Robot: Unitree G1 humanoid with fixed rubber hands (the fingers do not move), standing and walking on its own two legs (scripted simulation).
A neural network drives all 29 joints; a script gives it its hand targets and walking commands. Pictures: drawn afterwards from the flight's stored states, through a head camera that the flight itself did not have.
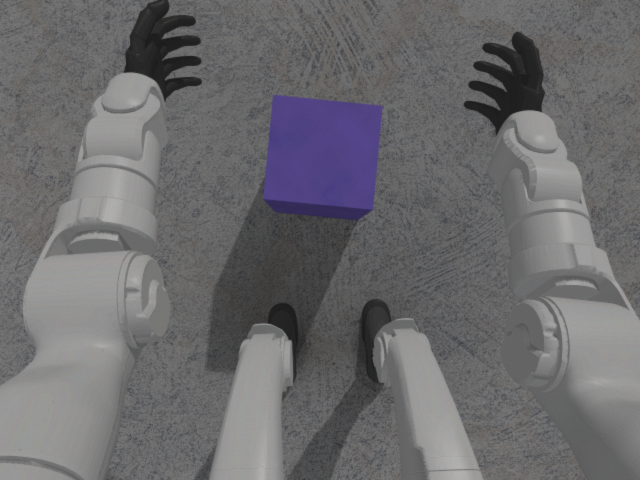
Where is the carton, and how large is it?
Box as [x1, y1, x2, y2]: [263, 95, 382, 219]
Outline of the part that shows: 273,95 263,199 277,212 358,219 372,209 382,106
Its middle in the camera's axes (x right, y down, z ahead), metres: +0.00 -0.17 +0.86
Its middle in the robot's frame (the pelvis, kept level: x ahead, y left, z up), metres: +0.54 +0.00 -0.54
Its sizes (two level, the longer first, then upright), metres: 0.210 0.200 0.250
